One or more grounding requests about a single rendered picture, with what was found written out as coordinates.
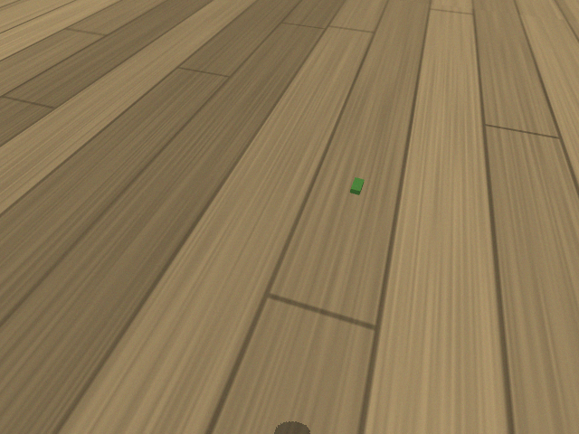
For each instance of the small box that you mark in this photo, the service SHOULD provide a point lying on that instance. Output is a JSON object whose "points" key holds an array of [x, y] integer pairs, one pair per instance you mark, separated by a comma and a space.
{"points": [[357, 186]]}

